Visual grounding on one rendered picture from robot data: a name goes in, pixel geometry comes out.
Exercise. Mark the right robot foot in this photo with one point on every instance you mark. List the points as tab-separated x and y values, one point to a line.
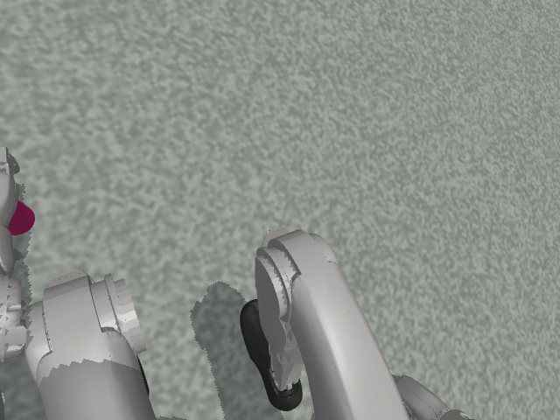
258	350

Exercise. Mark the can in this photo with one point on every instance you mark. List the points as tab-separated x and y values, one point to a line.
22	220

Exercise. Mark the right robot hand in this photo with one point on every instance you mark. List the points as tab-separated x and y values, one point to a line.
420	403

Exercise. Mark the left robot hand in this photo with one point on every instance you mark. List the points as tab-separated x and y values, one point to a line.
8	191

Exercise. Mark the left robot arm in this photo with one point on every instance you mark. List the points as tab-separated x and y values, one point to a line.
12	308

